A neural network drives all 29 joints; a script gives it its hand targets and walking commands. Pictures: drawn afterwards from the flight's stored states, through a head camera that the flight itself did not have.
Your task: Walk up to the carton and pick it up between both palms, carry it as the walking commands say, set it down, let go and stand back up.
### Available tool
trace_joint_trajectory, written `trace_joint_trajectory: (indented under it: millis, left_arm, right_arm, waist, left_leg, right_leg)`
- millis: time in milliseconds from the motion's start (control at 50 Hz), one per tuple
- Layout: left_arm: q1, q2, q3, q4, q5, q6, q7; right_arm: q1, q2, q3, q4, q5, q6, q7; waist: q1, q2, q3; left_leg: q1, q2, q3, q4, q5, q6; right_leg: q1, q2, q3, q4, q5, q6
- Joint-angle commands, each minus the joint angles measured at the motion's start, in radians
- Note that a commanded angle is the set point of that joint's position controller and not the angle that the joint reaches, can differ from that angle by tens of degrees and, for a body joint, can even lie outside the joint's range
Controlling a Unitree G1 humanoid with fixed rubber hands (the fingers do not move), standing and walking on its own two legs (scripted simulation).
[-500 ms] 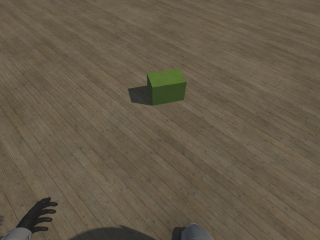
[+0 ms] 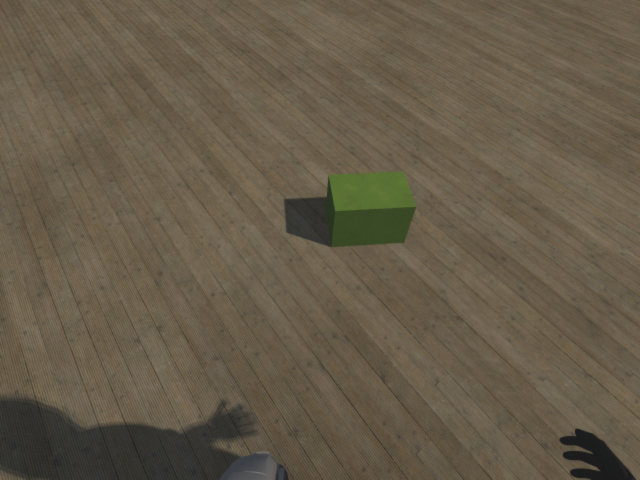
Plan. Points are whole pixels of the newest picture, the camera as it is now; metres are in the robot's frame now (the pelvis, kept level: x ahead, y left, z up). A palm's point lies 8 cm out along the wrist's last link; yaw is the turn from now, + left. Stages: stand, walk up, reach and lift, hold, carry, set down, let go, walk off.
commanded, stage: walk up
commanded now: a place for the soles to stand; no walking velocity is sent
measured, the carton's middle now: (367, 209) +1.13 -0.12 -0.65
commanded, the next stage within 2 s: none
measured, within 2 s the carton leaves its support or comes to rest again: neither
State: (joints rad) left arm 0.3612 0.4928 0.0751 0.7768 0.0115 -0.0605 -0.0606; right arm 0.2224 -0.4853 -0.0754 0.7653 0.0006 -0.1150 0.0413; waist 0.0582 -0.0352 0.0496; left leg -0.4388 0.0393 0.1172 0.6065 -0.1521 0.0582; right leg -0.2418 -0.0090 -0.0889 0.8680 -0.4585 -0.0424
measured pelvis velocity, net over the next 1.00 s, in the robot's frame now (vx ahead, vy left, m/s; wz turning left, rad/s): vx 0.41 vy -0.17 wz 0.03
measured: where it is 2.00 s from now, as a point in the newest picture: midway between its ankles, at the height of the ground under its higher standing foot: (382, 320)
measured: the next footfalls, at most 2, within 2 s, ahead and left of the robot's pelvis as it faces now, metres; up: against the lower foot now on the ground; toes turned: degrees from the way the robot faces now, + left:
right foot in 0.28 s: +0.27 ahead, -0.20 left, +0.00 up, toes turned -6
left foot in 0.64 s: +0.41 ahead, +0.02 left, +0.00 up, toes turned +7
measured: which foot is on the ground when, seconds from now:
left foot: down 0.00-0.30, up 0.32-0.62, down 0.64-0.92, up 0.94-1.00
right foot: up 0.00-0.26, down 0.28-0.64, up 0.66-0.90, down 0.92-1.00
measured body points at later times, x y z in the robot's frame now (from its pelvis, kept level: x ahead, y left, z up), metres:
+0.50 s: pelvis +0.22 -0.10 +0.01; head +0.23 -0.11 +0.46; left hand +0.30 +0.26 -0.05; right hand +0.31 -0.44 -0.09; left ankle +0.26 +0.04 -0.68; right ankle +0.24 -0.20 -0.72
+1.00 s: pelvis +0.41 -0.17 +0.00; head +0.42 -0.18 +0.45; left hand +0.52 +0.19 -0.07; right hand +0.49 -0.53 -0.09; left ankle +0.38 -0.01 -0.67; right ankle +0.48 -0.28 -0.72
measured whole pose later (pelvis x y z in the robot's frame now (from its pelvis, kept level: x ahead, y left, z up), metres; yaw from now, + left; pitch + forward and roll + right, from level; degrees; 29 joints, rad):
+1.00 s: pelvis +0.41 -0.17 +0.00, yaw +2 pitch -1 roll +0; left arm 0.26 0.50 0.10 0.78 0.02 -0.09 -0.06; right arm 0.35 -0.52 -0.07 0.80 0.00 -0.08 0.02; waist -0.01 0.01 0.02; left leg -0.43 0.07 -0.03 1.04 -0.46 0.04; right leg -0.43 -0.04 -0.08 0.72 -0.27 -0.04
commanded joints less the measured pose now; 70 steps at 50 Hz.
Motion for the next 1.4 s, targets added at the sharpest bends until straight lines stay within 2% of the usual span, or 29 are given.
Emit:
trace_joint_trajectory:
  millis: [0, 80, 200, 260, 280, 300, 320, 360, 420, 520, 600, 620, 640, 660, 700, 740, 820, 880, 900, 920, 940, 980, 1040, 1160, 1240, 1260, 1280, 1300, 1380]
  left_arm:
    - [-0.050, 0.205, 0.037, -0.105, 0.002, -0.010, 0.023]
    - [-0.022, 0.159, 0.042, -0.046, 0.004, -0.002, -0.020]
    - [-0.120, 0.133, 0.058, -0.034, 0.009, -0.004, -0.053]
    - [-0.036, 0.183, 0.079, 0.001, 0.009, -0.012, -0.040]
    - [0.052, 0.233, 0.096, 0.016, 0.013, -0.019, -0.022]
    - [0.100, 0.349, 0.119, 0.003, 0.008, -0.027, -0.011]
    - [0.060, 0.333, 0.116, -0.028, 0.008, -0.031, -0.004]
    - [-0.038, 0.252, 0.090, -0.041, -0.002, -0.029, 0.013]
    - [-0.075, 0.200, 0.073, -0.052, -0.002, -0.030, 0.014]
    - [-0.042, 0.213, 0.065, -0.070, -0.001, -0.026, 0.003]
    - [-0.084, 0.173, 0.035, -0.094, -0.005, -0.020, -0.001]
    - [-0.091, 0.125, 0.020, -0.108, -0.007, -0.023, 0.003]
    - [-0.074, 0.080, 0.011, -0.137, -0.006, -0.024, 0.006]
    - [-0.072, 0.163, 0.025, -0.130, 0.004, -0.012, 0.026]
    - [-0.063, 0.185, 0.033, -0.097, -0.001, -0.009, 0.025]
    - [-0.018, 0.164, 0.036, -0.050, 0.000, -0.007, 0.003]
    - [-0.075, 0.127, 0.049, -0.040, 0.001, -0.007, -0.028]
    - [-0.001, 0.158, 0.074, 0.008, 0.007, -0.016, -0.027]
    - [0.060, 0.189, 0.088, 0.025, 0.007, -0.021, -0.017]
    - [0.132, 0.264, 0.107, 0.028, 0.012, -0.030, 0.001]
    - [0.143, 0.341, 0.121, -0.001, 0.009, -0.042, 0.009]
    - [0.022, 0.266, 0.094, -0.030, -0.005, -0.039, 0.023]
    - [-0.048, 0.209, 0.076, -0.043, -0.009, -0.040, 0.029]
    - [-0.011, 0.224, 0.064, -0.053, -0.008, -0.035, 0.015]
    - [-0.043, 0.181, 0.031, -0.069, -0.011, -0.027, 0.017]
    - [-0.044, 0.125, 0.014, -0.082, -0.015, -0.031, 0.022]
    - [-0.027, 0.087, 0.006, -0.109, -0.017, -0.031, 0.026]
    - [-0.037, 0.171, 0.018, -0.091, -0.006, -0.017, 0.045]
    - [0.029, 0.162, 0.026, -0.013, -0.008, -0.017, 0.025]
  right_arm:
    - [0.197, -0.286, -0.088, -0.023, 0.027, 0.000, -0.032]
    - [0.113, -0.242, -0.062, -0.039, 0.004, -0.008, -0.026]
    - [0.060, -0.274, -0.075, -0.059, 0.000, -0.012, -0.009]
    - [0.050, -0.224, -0.047, -0.061, -0.009, 0.003, -0.010]
    - [0.060, -0.175, -0.026, -0.066, -0.007, 0.004, -0.012]
    - [0.077, -0.133, -0.015, -0.083, 0.014, 0.003, -0.022]
    - [0.065, -0.190, -0.024, -0.057, 0.017, 0.011, -0.033]
    - [0.133, -0.221, -0.030, -0.012, 0.017, 0.005, -0.028]
    - [0.172, -0.193, -0.023, 0.025, 0.005, 0.006, -0.011]
    - [0.058, -0.139, -0.020, -0.007, -0.002, 0.010, 0.014]
    - [0.162, -0.175, -0.047, 0.016, -0.003, -0.002, 0.004]
    - [0.270, -0.221, -0.066, 0.031, -0.011, -0.008, -0.013]
    - [0.324, -0.315, -0.087, -0.001, -0.018, -0.013, -0.032]
    - [0.270, -0.340, -0.095, -0.011, 0.007, -0.005, -0.036]
    - [0.183, -0.260, -0.071, -0.026, 0.017, 0.000, -0.035]
    - [0.129, -0.239, -0.058, -0.032, 0.005, 0.002, -0.031]
    - [0.097, -0.261, -0.068, -0.055, -0.010, 0.000, -0.014]
    - [0.041, -0.235, -0.052, -0.068, -0.012, 0.014, -0.006]
    - [0.054, -0.193, -0.035, -0.071, -0.019, 0.019, -0.008]
    - [0.028, -0.128, -0.014, -0.094, -0.008, 0.016, -0.009]
    - [0.039, -0.140, -0.015, -0.087, 0.002, 0.020, -0.025]
    - [0.100, -0.219, -0.032, -0.038, 0.010, 0.020, -0.031]
    - [0.172, -0.197, -0.024, 0.016, -0.004, 0.017, -0.015]
    - [0.044, -0.137, -0.021, -0.016, -0.010, 0.026, 0.022]
    - [0.138, -0.165, -0.043, 0.004, -0.011, 0.014, 0.011]
    - [0.244, -0.211, -0.062, 0.017, -0.021, 0.007, -0.005]
    - [0.272, -0.305, -0.080, -0.015, -0.021, 0.003, -0.020]
    - [0.222, -0.318, -0.088, -0.024, 0.004, 0.009, -0.020]
    - [0.096, -0.228, -0.053, -0.040, -0.003, 0.026, -0.017]
  waist:
    - [-0.127, 0.070, -0.121]
    - [-0.071, 0.177, -0.024]
    - [-0.049, 0.191, -0.021]
    - [0.024, 0.046, -0.028]
    - [0.080, -0.137, -0.054]
    - [0.099, -0.337, -0.078]
    - [0.082, -0.148, -0.065]
    - [0.002, -0.063, -0.039]
    - [-0.025, -0.134, -0.029]
    - [-0.004, -0.126, -0.022]
    - [-0.113, -0.005, -0.073]
    - [-0.173, 0.118, -0.134]
    - [-0.189, 0.275, -0.175]
    - [-0.170, 0.150, -0.145]
    - [-0.104, 0.077, -0.024]
    - [-0.079, 0.172, -0.002]
    - [-0.074, 0.226, -0.015]
    - [0.004, 0.113, -0.029]
    - [0.040, 0.019, -0.046]
    - [0.097, -0.232, -0.036]
    - [0.099, -0.213, -0.040]
    - [0.013, -0.018, -0.006]
    - [-0.035, -0.112, 0.006]
    - [-0.010, -0.123, -0.002]
    - [-0.111, -0.017, -0.049]
    - [-0.166, 0.132, -0.126]
    - [-0.173, 0.284, -0.157]
    - [-0.156, 0.133, -0.122]
    - [-0.081, 0.197, 0.004]
  left_leg:
    - [0.499, 0.420, -0.682, -0.326, -0.445, 0.257]
    - [0.194, 0.258, -0.252, -0.336, -0.208, 0.175]
    - [0.021, 0.218, -0.167, -0.323, -0.394, 0.127]
    - [-0.107, 0.157, -0.100, -0.093, -0.470, 0.065]
    - [-0.226, 0.079, -0.025, 0.190, -0.422, 0.018]
    - [-0.430, -0.036, -0.005, 0.510, -0.441, -0.018]
    - [-0.438, 0.007, -0.177, 0.610, -0.362, -0.007]
    - [-0.354, 0.067, -0.201, 0.550, -0.214, -0.024]
    - [-0.180, 0.086, -0.102, 0.348, -0.204, -0.053]
    - [-0.042, 0.040, -0.020, 0.093, -0.075, -0.043]
    - [0.388, -0.030, -0.010, -0.067, -0.047, 0.003]
    - [0.574, 0.077, -0.199, -0.146, -0.226, 0.057]
    - [0.682, 0.381, -0.703, -0.287, -0.431, 0.181]
    - [0.569, 0.459, -0.801, -0.341, -0.493, 0.266]
    - [0.390, 0.367, -0.573, -0.323, -0.325, 0.238]
    - [0.229, 0.262, -0.317, -0.307, -0.212, 0.186]
    - [0.054, 0.217, -0.216, -0.295, -0.298, 0.157]
    - [-0.119, 0.160, -0.151, -0.141, -0.491, 0.095]
    - [-0.197, 0.122, -0.116, 0.018, -0.517, 0.063]
    - [-0.389, 0.003, -0.006, 0.382, -0.453, -0.007]
    - [-0.471, -0.031, -0.135, 0.571, -0.411, -0.016]
    - [-0.410, 0.045, -0.221, 0.588, -0.246, -0.017]
    - [-0.238, 0.094, -0.134, 0.402, -0.182, -0.052]
    - [-0.014, 0.029, -0.020, 0.099, -0.075, -0.044]
    - [0.375, -0.038, -0.023, -0.075, -0.093, 0.006]
    - [0.564, 0.095, -0.256, -0.159, -0.257, 0.066]
    - [0.659, 0.381, -0.745, -0.295, -0.408, 0.203]
    - [0.537, 0.434, -0.771, -0.318, -0.422, 0.271]
    - [0.193, 0.233, -0.309, -0.291, -0.210, 0.185]
  right_leg:
    - [-0.557, -0.061, 0.168, 0.403, 0.072, 0.021]
    - [-0.371, -0.121, 0.123, 0.093, 0.049, 0.045]
    - [-0.126, -0.072, 0.017, -0.188, 0.258, 0.034]
    - [0.112, -0.014, -0.011, -0.268, 0.199, 0.027]
    - [0.230, -0.113, 0.191, -0.416, -0.036, -0.016]
    - [0.280, -0.384, 0.705, -0.653, -0.367, -0.162]
    - [0.233, -0.413, 0.736, -0.647, -0.388, -0.223]
    - [0.153, -0.331, 0.514, -0.595, -0.154, -0.212]
    - [0.034, -0.265, 0.264, -0.557, 0.236, -0.197]
    - [0.000, -0.250, 0.183, -0.557, 0.233, -0.183]
    - [-0.232, -0.188, 0.082, -0.338, 0.182, -0.109]
    - [-0.365, -0.120, 0.008, -0.067, 0.258, -0.060]
    - [-0.584, -0.009, 0.017, 0.212, -0.023, 0.006]
    - [-0.624, -0.045, 0.131, 0.321, -0.023, 0.025]
    - [-0.577, -0.107, 0.168, 0.289, 0.059, 0.033]
    - [-0.422, -0.120, 0.130, 0.104, 0.036, 0.042]
    - [-0.197, -0.078, 0.049, -0.125, 0.167, 0.031]
    - [0.082, 0.005, -0.038, -0.230, 0.218, 0.023]
    - [0.197, 0.003, 0.003, -0.264, 0.148, 0.012]
    - [0.263, -0.219, 0.405, -0.516, -0.233, -0.057]
    - [0.212, -0.428, 0.788, -0.666, -0.361, -0.201]
    - [0.136, -0.378, 0.620, -0.600, -0.245, -0.226]
    - [0.013, -0.286, 0.335, -0.558, 0.134, -0.196]
    - [-0.039, -0.240, 0.192, -0.540, 0.204, -0.169]
    - [-0.219, -0.192, 0.102, -0.306, 0.249, -0.108]
    - [-0.345, -0.123, 0.024, -0.007, 0.331, -0.059]
    - [-0.581, -0.005, 0.017, 0.228, -0.017, 0.008]
    - [-0.583, -0.049, 0.137, 0.321, -0.020, 0.021]
    - [-0.360, -0.100, 0.092, 0.071, 0.022, 0.035]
